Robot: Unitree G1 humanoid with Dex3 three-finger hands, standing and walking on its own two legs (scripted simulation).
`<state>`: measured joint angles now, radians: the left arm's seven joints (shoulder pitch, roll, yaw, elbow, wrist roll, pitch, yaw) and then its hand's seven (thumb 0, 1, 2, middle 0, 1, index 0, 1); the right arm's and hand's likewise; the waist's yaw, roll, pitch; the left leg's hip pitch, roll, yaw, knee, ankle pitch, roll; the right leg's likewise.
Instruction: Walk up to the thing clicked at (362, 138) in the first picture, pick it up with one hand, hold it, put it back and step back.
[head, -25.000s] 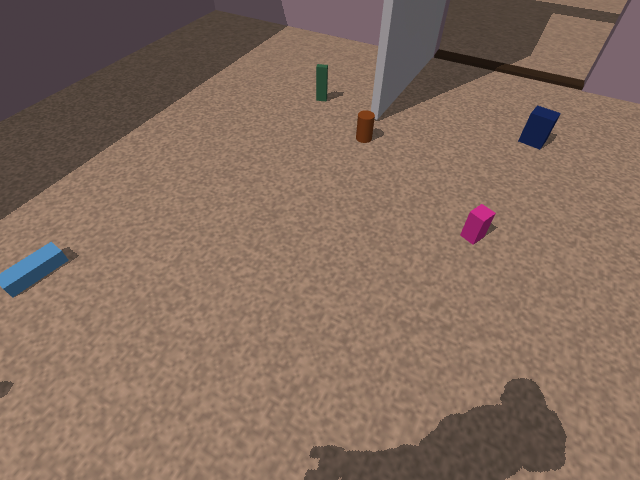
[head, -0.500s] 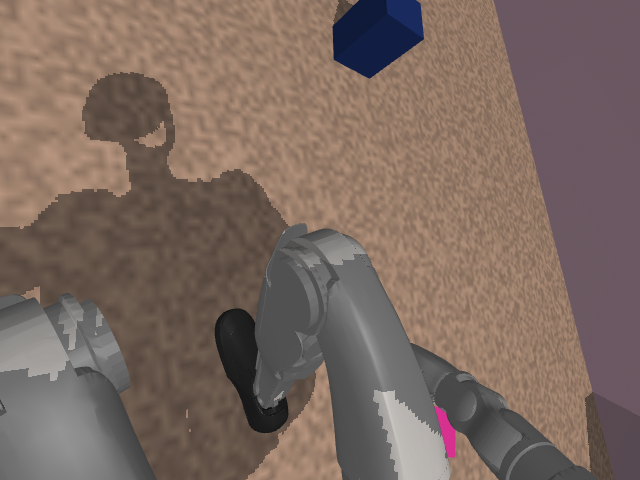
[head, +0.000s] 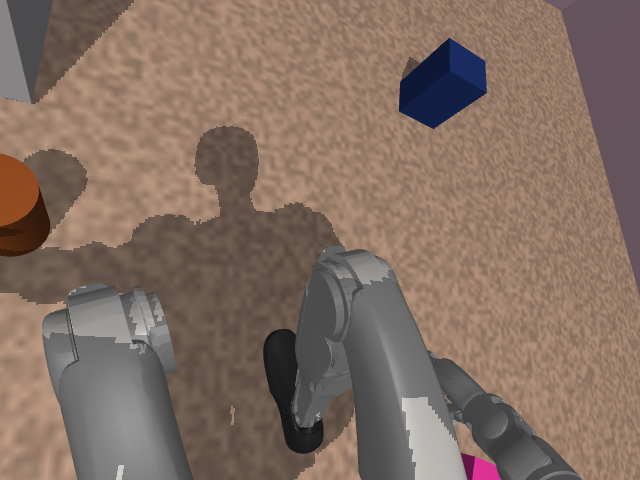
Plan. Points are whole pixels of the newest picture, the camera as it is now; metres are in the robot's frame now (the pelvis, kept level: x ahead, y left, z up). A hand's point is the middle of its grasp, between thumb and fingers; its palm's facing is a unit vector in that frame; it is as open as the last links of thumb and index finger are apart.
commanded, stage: home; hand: left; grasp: from the side
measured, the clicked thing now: (2, 209) +0.45 +0.29 -0.23
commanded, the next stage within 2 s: none
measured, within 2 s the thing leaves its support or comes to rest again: neither
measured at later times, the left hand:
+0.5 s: hand out of the picture +0.31 +0.38 +0.03, palm faces +0.31 -0.81 -0.50, open 17.3 cm
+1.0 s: hand out of the picture +0.26 +0.27 +0.24, palm faces +0.34 -0.86 -0.38, open 17.4 cm
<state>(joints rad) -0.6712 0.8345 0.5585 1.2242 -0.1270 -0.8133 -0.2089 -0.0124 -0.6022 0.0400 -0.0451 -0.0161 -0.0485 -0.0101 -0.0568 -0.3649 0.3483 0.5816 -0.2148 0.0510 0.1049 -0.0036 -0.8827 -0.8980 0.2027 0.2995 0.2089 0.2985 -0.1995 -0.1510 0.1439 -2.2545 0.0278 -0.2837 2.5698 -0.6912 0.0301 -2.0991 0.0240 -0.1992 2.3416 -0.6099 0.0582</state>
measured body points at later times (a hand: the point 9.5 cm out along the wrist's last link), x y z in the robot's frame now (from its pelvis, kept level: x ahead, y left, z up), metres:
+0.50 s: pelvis +0.01 -0.01 +0.11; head +0.21 +0.06 +0.51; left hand +0.29 +0.42 +0.06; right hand +0.21 -0.24 -0.02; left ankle +0.08 +0.12 -0.27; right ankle +0.14 -0.13 -0.27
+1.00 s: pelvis +0.08 -0.01 +0.34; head +0.18 +0.04 +0.77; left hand +0.24 +0.32 +0.27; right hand +0.30 -0.22 +0.25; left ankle +0.08 +0.12 -0.27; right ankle +0.14 -0.13 -0.27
